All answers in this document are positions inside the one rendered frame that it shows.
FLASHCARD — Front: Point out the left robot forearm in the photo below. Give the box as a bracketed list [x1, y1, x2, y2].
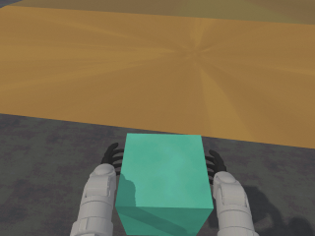
[70, 163, 116, 236]

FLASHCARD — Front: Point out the right robot forearm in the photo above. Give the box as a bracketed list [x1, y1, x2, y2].
[213, 171, 260, 236]

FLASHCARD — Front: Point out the carton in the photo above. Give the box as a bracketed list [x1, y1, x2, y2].
[115, 133, 214, 236]

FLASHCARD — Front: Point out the robot left hand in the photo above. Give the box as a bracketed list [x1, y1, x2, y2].
[100, 143, 125, 176]

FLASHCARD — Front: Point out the robot right hand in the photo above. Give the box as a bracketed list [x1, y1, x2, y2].
[205, 149, 227, 185]

